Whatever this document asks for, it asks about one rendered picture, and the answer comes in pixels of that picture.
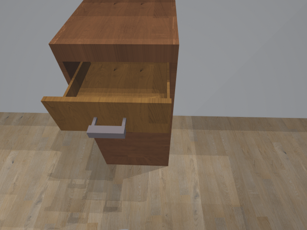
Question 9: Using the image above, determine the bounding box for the handle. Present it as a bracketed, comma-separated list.
[86, 117, 127, 138]

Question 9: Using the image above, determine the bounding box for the cabinet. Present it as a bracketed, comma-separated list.
[49, 0, 179, 166]

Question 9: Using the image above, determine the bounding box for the drawer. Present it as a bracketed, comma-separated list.
[41, 62, 172, 133]

